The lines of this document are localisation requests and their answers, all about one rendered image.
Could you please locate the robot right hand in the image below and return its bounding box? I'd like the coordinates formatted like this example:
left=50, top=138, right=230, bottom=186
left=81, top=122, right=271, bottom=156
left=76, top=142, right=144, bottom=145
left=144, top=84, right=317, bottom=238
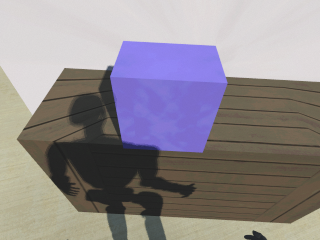
left=244, top=230, right=267, bottom=240

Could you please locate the carton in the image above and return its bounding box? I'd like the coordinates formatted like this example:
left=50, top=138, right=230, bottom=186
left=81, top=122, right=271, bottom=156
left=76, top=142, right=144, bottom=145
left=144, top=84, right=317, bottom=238
left=110, top=41, right=228, bottom=153

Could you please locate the pedestal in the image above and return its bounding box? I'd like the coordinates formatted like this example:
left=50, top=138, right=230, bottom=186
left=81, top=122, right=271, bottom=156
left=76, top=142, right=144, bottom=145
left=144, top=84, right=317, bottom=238
left=17, top=68, right=320, bottom=224

